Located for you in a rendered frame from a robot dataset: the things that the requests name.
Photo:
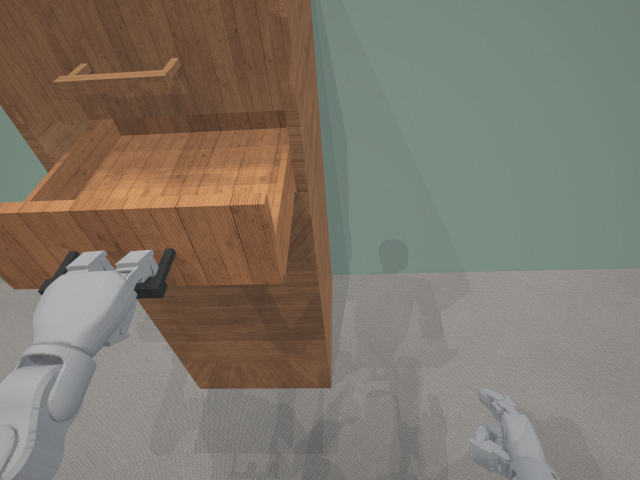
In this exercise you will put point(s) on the cabinet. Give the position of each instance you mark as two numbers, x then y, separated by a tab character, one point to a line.
224	56

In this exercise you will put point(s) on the left robot forearm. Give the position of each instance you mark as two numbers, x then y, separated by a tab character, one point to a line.
39	400

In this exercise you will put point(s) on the drawer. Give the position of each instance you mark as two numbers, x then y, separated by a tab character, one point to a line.
217	188

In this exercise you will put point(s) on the right robot hand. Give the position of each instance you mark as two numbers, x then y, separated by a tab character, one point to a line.
496	449

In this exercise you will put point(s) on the right robot forearm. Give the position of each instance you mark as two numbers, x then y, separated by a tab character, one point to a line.
530	469

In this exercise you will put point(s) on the handle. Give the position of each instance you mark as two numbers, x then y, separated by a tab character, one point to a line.
114	82
153	287

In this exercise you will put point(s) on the left robot hand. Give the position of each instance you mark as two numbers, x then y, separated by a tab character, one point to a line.
92	305

